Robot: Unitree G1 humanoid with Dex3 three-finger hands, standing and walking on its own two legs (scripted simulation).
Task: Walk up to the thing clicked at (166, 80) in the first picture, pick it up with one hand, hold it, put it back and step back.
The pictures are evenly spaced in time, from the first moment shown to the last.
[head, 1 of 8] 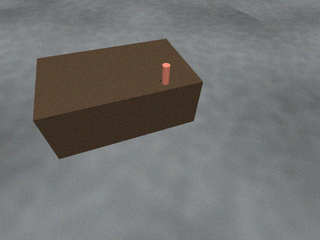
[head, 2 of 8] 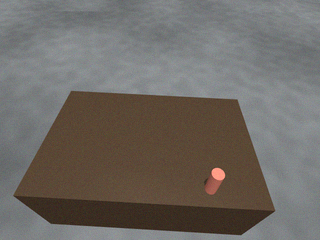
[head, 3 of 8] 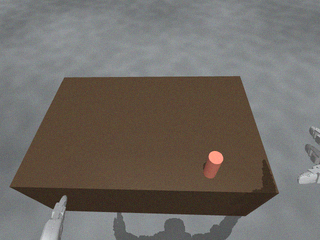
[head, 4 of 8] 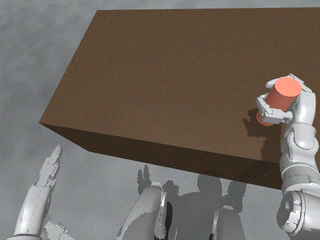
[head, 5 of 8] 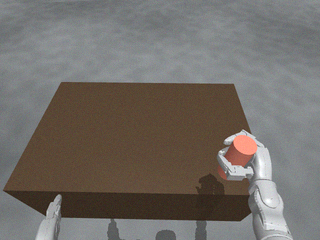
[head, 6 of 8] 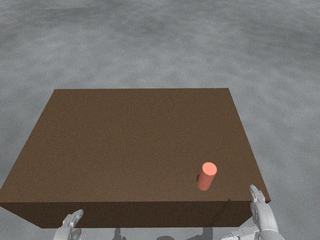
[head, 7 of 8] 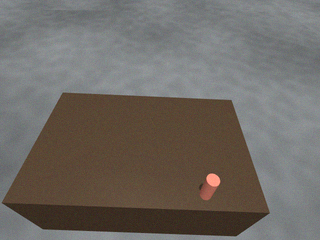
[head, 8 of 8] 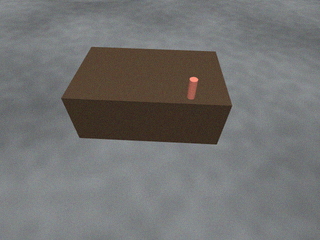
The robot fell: no
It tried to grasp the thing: yes
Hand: right
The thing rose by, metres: 0.30
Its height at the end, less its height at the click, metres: +0.00
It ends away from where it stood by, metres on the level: 0.01
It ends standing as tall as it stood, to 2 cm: yes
